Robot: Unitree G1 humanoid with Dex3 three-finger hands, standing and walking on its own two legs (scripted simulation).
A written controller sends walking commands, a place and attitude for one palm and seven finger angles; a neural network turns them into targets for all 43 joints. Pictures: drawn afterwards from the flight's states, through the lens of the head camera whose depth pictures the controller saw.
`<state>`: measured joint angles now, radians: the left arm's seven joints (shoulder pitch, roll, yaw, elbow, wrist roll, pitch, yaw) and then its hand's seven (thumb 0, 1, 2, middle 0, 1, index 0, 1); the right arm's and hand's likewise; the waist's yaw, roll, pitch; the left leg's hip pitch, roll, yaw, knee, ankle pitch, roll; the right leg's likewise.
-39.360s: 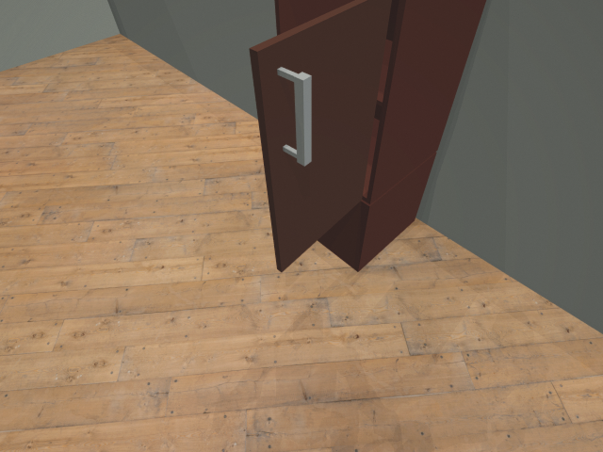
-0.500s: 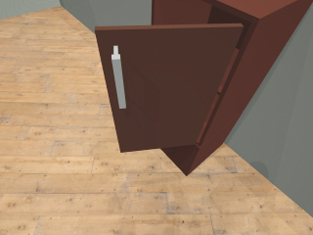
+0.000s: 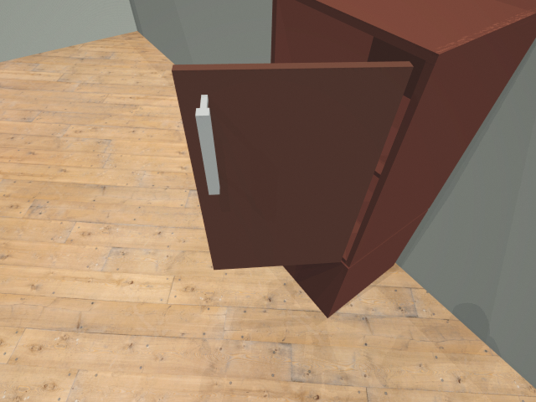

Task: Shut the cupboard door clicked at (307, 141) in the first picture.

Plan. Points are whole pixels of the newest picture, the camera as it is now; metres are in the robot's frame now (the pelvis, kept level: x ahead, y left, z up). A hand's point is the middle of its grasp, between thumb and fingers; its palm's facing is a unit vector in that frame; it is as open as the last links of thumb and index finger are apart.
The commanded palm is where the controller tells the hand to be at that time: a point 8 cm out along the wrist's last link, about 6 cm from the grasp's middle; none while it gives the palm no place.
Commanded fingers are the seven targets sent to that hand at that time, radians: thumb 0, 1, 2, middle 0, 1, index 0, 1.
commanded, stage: look again from close up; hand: left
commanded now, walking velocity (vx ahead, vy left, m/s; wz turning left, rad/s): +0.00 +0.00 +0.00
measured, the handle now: (209, 148) +0.48 +0.13 +0.12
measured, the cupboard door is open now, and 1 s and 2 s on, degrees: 58 58 58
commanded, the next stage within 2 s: shuffle to correct the standing spot in 0.58 s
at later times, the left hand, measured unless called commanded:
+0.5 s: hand out of the picture +0.02 +0.20 -0.18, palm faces -0.02 -0.98 -0.21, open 7.4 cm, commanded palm none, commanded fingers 0.00 0.90 0.90 -0.20 -0.30 -0.20 -0.30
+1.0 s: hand out of the picture -0.01 +0.18 -0.19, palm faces +0.01 -0.98 -0.20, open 7.4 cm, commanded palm none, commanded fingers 0.00 0.90 0.90 -0.20 -0.30 -0.20 -0.30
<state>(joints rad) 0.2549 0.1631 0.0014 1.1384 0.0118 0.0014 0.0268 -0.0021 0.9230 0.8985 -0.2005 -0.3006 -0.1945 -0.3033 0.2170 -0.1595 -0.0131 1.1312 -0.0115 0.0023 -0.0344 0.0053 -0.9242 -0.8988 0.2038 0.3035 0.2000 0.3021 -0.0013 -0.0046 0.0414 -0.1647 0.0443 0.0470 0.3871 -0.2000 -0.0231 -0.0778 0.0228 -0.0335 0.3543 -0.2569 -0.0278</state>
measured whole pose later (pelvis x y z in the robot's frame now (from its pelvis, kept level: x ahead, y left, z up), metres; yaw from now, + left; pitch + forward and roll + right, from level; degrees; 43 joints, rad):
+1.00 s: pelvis +0.01 +0.00 -0.01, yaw +1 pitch +1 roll +1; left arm 0.33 0.18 0.01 1.08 0.03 0.00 0.01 0.00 0.91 0.90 -0.20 -0.30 -0.19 -0.30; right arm 0.30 -0.14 -0.01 1.11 -0.02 0.00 -0.03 0.00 -0.90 -0.90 0.20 0.30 0.20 0.30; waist 0.00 -0.02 0.01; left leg -0.27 0.02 0.02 0.54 -0.29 -0.01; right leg -0.19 0.00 -0.05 0.54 -0.37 -0.02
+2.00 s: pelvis +0.09 -0.14 -0.01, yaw +7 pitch -1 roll +1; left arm 0.25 0.17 0.03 1.02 0.02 0.02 0.04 0.00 0.92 0.90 -0.20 -0.30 -0.20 -0.30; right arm 0.17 -0.13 -0.03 1.01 -0.01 0.02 -0.03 0.00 -0.93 -0.90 0.20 0.30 0.20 0.30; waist 0.04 -0.06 0.05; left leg -0.24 -0.03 0.09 0.52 -0.27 0.05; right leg -0.28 0.00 -0.10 0.55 -0.25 -0.06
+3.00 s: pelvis +0.08 -0.09 -0.01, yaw +5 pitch -1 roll -1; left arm 0.32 0.15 -0.02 1.02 0.02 0.00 0.05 0.00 0.91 0.90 -0.20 -0.30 -0.19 -0.30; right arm 0.22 -0.16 -0.01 1.08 -0.01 -0.01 -0.02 0.00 -0.92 -0.90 0.20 0.30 0.20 0.30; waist 0.01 -0.03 0.04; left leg -0.18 -0.08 0.14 0.43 -0.24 0.12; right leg -0.25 -0.03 -0.05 0.46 -0.19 0.01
